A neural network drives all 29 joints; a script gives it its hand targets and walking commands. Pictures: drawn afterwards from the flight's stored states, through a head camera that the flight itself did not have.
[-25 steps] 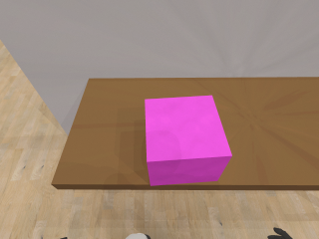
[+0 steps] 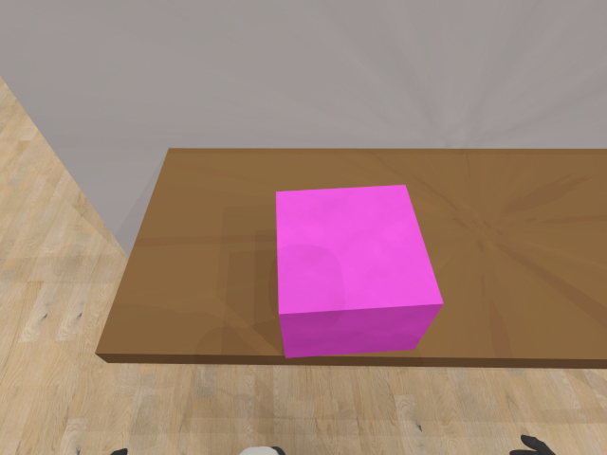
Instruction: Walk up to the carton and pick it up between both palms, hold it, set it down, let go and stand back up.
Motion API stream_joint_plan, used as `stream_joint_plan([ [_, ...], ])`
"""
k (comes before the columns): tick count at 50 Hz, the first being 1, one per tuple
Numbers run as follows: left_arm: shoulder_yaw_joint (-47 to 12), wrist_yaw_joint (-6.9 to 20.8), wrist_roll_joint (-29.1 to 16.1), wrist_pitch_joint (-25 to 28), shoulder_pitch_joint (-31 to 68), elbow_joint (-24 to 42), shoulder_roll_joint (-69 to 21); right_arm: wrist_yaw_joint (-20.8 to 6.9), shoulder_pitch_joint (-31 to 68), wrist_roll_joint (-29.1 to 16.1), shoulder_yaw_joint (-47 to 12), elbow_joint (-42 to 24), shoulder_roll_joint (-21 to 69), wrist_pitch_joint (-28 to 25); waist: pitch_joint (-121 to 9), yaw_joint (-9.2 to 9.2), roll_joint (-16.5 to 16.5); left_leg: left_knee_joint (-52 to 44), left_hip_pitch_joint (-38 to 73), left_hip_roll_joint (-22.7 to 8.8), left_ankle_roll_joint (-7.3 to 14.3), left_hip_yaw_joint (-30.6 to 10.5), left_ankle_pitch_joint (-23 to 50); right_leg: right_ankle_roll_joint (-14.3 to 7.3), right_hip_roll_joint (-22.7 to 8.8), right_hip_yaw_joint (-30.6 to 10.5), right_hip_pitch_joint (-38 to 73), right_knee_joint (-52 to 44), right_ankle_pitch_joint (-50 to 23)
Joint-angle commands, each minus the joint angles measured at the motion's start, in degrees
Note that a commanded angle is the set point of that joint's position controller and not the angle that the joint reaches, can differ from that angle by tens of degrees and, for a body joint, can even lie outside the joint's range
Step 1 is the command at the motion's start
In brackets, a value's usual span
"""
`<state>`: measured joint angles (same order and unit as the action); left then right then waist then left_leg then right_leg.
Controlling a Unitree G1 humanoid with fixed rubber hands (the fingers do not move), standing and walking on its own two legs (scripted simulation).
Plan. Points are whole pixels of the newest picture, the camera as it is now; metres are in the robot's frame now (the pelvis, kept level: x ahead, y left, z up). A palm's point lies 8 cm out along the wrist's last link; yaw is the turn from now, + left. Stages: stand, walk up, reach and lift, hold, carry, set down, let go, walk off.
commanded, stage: reach and lift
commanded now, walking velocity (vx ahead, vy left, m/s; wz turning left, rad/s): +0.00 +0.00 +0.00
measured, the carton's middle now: (345, 271) +0.40 -0.04 -0.06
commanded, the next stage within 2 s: none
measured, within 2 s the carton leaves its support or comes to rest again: neither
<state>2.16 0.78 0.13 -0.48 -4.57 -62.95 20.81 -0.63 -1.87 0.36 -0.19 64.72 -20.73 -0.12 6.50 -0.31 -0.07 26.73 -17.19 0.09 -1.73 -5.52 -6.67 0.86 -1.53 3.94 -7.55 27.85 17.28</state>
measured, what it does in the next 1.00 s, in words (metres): stands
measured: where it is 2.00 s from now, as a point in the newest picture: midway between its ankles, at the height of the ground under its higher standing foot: outside the picture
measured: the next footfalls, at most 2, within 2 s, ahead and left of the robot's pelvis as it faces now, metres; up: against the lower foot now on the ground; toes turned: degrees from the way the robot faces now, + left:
none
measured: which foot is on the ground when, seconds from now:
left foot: down 0.00-1.00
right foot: down 0.00-1.00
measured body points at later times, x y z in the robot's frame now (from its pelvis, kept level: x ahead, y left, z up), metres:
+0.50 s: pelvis +0.02 -0.01 -0.01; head +0.05 +0.02 +0.44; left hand +0.20 +0.25 -0.11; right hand +0.15 -0.31 -0.09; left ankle +0.09 +0.13 -0.74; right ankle -0.02 -0.13 -0.74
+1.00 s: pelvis +0.03 -0.01 +0.01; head +0.03 +0.00 +0.46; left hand +0.21 +0.23 -0.07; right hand +0.18 -0.26 -0.07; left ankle +0.09 +0.13 -0.74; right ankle -0.02 -0.13 -0.74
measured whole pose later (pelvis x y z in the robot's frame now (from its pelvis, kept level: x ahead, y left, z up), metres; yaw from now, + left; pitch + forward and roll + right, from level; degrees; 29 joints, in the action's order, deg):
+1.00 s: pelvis +0.03 -0.01 +0.01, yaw -6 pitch -5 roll +1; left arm 3.8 -2.9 -3.6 -7.6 -14.0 -25.5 12.5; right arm -2.4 -11.9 -0.5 1.3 39.1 -11.4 -11.7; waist 3.4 -2.2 1.8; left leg 20.0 -7.5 -2.8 -2.5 1.6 -7.7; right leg 0.5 -1.2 0.3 -0.9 21.7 16.1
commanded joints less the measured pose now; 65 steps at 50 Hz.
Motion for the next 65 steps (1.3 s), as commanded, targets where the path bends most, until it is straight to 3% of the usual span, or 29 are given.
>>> stream_joint_plan([
  [1, 2.94, -3.35, -2.29, -14.79, 22.3, 31.07, 12.33, -1.07, 18.13, 7.82, 8.39, -11.22, -4.99, -9.49, -9.46, 1.98, 8.39, 12.96, 19.31, 0.73, -0.95, 10.35, -20.65, -5.31, -2.74, -0.85, -32.53, -2.5, 23.6],
  [2, 3.08, -3.32, -2.69, -18.47, 20.43, 34.86, 12.72, -1.57, 15.38, 6.84, 7.99, -13.37, -5.2, -8.45, -8.61, 3.03, 11.75, 18.52, 29.24, 1.46, -0.14, 9.4, -20.02, -7.11, -6.17, -2.24, -44.05, -4.99, 28.96],
  [3, 2.55, -3.07, -2.02, -21.58, 17.99, 35.46, 12.51, -2.35, 13.37, 6.6, 8.1, -13.92, -5.01, -7.07, -7.21, 2.88, 9.93, 19.07, 27.53, 1.27, -0.56, 8.3, -16.8, -7.01, -6.75, -0.82, -44.36, -3.48, 23.98],
  [4, 3.25, -2.69, -1.09, -24.23, 16.07, 37.12, 11.61, -2.71, 11.76, 5.93, 8.53, -13.06, -4.7, -6.22, -6.84, 3.15, 6.32, 16.65, 21.37, -0.1, -0.99, 8.0, -14.3, -5.67, -4.73, 0.91, -38.75, -0.63, 15.82],
  [6, 5.4, -2.24, 0.94, -27.15, 12.68, 40.93, 8.11, -3.67, 8.03, 3.63, 8.7, -10.66, -5.56, -4.95, -10.29, 2.23, -5.26, 9.82, 6.19, -3.03, -2.01, 7.52, -6.3, -3.61, 0.66, 3.54, -16.92, 6.12, -0.62],
  [7, 6.47, -2.31, 2.23, -27.98, 9.82, 42.11, 7.72, -4.0, 6.42, 2.67, 8.84, -9.98, -7.64, -4.87, -12.33, 1.68, -7.0, 10.04, 7.99, -3.73, -2.64, 7.12, -2.37, -4.09, 1.13, 3.11, -15.4, 5.99, -1.49],
  [9, 7.03, -2.12, 5.04, -29.06, 5.61, 42.32, 8.15, -4.0, 4.56, 2.98, 8.97, -12.32, -9.74, -4.46, -14.86, 1.72, -4.73, 9.55, 15.08, -2.85, -2.43, 8.26, -8.61, -5.06, 1.08, 2.67, -16.72, 2.31, 0.62],
  [13, 6.93, -2.38, 5.61, -28.98, -0.08, 42.78, 5.56, -3.69, 4.46, 0.48, 8.2, -17.47, -11.85, -5.37, -17.29, 0.81, -4.83, 9.95, 19.57, -1.35, -3.1, 6.95, 7.82, -3.12, 2.54, 3.07, -14.05, 1.87, -16.42],
  [15, 6.42, -2.9, 5.9, -28.33, -0.79, 43.57, 4.46, -4.02, 5.1, 0.5, 7.82, -19.77, -12.13, -6.15, -14.82, -0.11, -5.37, 8.72, 18.63, -0.97, -3.19, 6.42, 10.19, -2.52, 2.99, 3.1, -13.17, 0.94, -16.74],
  [18, 7.06, -3.79, 4.35, -25.09, 1.79, 46.38, 4.02, -4.29, 5.21, 0.41, 6.71, -22.2, -10.3, -7.69, -12.66, -0.39, -3.33, 6.04, 18.05, -0.49, -2.32, 7.04, 10.18, -1.4, 3.01, 2.25, -12.29, -0.49, -18.39],
  [26, 6.81, -4.89, 0.82, -17.33, -0.05, 46.82, 2.96, -5.12, -0.14, -0.86, 4.31, -25.7, -5.18, -9.71, -11.98, -1.33, 0.97, -0.87, 19.71, 0.61, -0.24, 8.53, 3.76, -0.42, 2.52, -0.61, -11.04, -6.16, -15.95],
  [34, 5.96, -3.39, -0.83, -11.82, -2.4, 45.01, 2.53, -2.88, -3.12, -0.46, 4.7, -26.99, -2.56, -11.61, -10.16, -1.22, 1.1, -4.36, 21.66, 1.39, 0.22, 9.45, 2.81, -0.06, 1.86, -1.81, -9.58, -10.37, -15.56],
  [42, 5.17, -3.29, -3.13, -7.01, -3.13, 46.37, 1.63, -0.88, -3.79, -0.36, 4.81, -32.9, -0.05, -13.51, -7.65, -1.65, 1.8, -6.43, 22.83, 1.81, 0.22, 9.69, 3.79, -0.04, 1.71, -1.95, -8.42, -13.32, -13.38],
  [48, 4.28, -4.6, -3.85, -3.36, -3.86, 47.71, -0.38, -1.51, -4.39, -1.74, 4.35, -35.51, 0.28, -14.39, -7.02, -1.77, 1.37, -7.79, 24.06, 1.36, -0.24, 9.11, 5.84, -0.95, 2.46, -1.43, -8.87, -14.98, -11.02],
  [65, 2.05, -6.08, -3.93, 9.32, -9.03, 49.58, -5.39, -4.08, -8.04, -10.04, 0.8, -36.95, -1.24, -20.94, -9.41, -1.42, -0.52, -7.11, 25.57, 0.61, -1.35, 7.73, 14.23, -2.31, 3.13, -2.79, -6.31, -15.61, -13.98],
])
